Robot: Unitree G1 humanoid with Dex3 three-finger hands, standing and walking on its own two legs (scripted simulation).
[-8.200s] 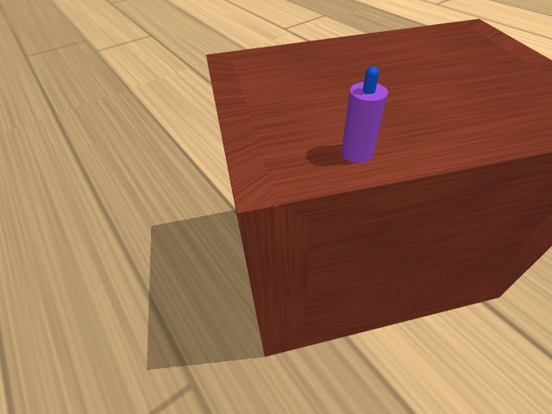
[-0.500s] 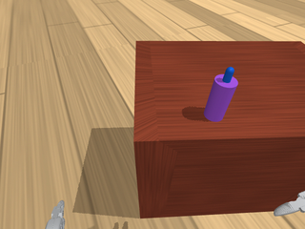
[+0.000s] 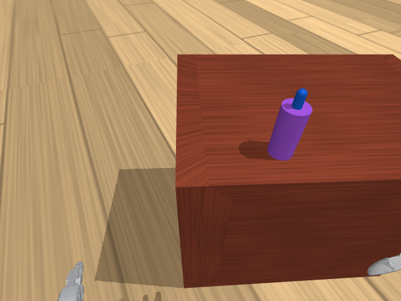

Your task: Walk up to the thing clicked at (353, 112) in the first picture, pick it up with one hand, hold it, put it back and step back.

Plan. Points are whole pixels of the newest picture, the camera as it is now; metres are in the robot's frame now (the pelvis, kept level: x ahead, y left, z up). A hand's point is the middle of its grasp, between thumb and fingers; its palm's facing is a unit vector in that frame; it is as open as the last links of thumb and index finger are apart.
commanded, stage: go down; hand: right
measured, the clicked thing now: (290, 123) +0.46 -0.21 +0.12
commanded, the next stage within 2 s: none
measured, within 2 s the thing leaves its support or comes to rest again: neither
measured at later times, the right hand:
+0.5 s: hand out of the picture +0.26 -0.31 +0.19, palm faces +0.36 +0.87 -0.34, open 17.4 cm
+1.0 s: hand out of the picture +0.30 -0.35 +0.19, palm faces +0.27 +0.94 -0.21, open 17.6 cm
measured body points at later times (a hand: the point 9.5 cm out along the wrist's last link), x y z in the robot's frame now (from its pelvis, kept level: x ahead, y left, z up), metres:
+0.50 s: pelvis +0.00 +0.00 +0.00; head -0.01 +0.01 +0.45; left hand +0.17 +0.26 -0.09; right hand +0.24 -0.36 +0.21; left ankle +0.00 +0.13 -0.74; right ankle +0.01 -0.14 -0.74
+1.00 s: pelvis +0.01 -0.01 +0.00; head +0.01 +0.00 +0.45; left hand +0.17 +0.26 -0.09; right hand +0.28 -0.40 +0.20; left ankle +0.00 +0.13 -0.74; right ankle +0.01 -0.14 -0.74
